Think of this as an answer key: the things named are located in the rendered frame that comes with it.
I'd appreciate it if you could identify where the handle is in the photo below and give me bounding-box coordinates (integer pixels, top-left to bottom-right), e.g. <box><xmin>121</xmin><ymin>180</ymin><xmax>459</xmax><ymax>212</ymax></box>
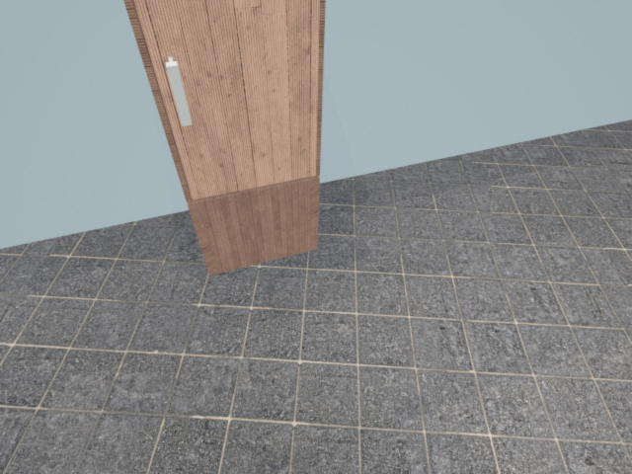
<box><xmin>165</xmin><ymin>56</ymin><xmax>192</xmax><ymax>126</ymax></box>

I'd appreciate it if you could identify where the cupboard door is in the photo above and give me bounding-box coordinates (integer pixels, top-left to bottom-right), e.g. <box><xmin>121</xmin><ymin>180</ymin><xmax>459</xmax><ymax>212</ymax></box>
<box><xmin>134</xmin><ymin>0</ymin><xmax>320</xmax><ymax>199</ymax></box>

